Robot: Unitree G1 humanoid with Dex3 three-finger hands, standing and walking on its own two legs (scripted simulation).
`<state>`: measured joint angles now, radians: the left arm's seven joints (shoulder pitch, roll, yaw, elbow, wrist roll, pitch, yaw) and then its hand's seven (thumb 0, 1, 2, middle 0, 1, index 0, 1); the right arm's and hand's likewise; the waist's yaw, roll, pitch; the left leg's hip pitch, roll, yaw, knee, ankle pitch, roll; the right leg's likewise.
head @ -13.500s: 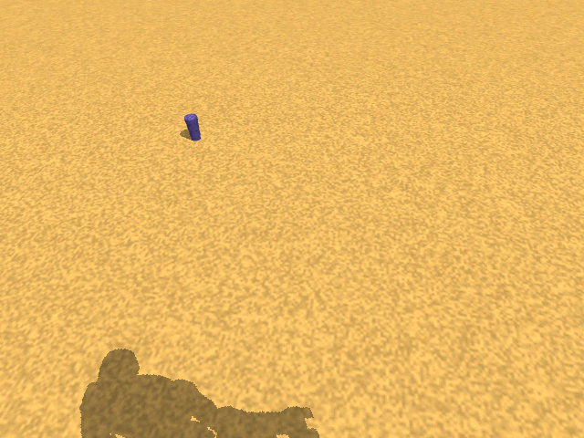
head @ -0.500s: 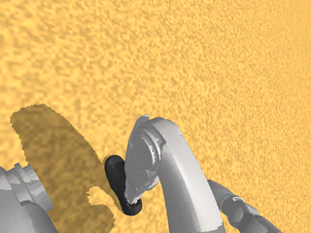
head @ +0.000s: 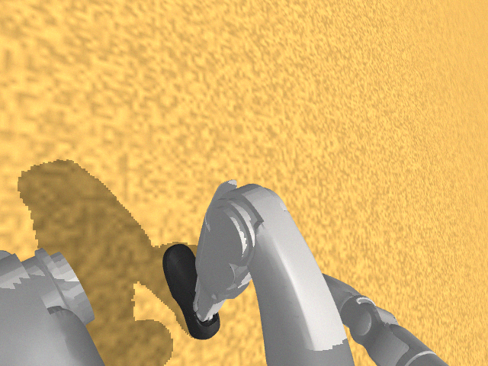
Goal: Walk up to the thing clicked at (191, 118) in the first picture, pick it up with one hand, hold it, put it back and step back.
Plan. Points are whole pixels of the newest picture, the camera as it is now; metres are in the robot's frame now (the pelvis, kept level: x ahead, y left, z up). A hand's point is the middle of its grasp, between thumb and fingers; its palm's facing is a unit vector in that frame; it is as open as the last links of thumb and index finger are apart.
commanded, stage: close in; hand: left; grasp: from the side
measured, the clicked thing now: out of the picture +0.51 +0.32 -0.23
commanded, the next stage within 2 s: rest palm in 0.18 s
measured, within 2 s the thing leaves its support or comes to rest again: leaves its support in 1.54 s
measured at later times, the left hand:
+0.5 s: hand out of the picture +0.48 +0.32 -0.17, palm faces +0.43 -0.90 -0.05, open 17.0 cm
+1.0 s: hand out of the picture +0.49 +0.33 -0.17, palm faces +0.44 -0.89 -0.07, open 9.7 cm
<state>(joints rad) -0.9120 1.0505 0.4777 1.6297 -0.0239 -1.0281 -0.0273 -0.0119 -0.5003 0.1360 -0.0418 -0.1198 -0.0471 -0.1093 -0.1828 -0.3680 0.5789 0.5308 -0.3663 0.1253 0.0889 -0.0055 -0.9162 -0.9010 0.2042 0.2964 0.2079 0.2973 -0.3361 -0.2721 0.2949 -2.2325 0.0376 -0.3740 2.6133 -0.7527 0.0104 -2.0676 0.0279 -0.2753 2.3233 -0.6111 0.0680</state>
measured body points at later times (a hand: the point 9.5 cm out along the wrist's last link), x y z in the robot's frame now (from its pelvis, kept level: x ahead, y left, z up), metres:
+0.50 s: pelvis +0.00 +0.00 +0.01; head +0.26 +0.19 +0.31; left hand +0.45 +0.37 -0.17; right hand +0.15 -0.25 -0.04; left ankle +0.07 +0.12 -0.27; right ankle +0.14 -0.12 -0.27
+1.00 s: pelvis +0.00 +0.00 +0.01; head +0.27 +0.18 +0.32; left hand +0.46 +0.37 -0.16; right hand +0.15 -0.26 -0.03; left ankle +0.07 +0.12 -0.27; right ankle +0.14 -0.12 -0.27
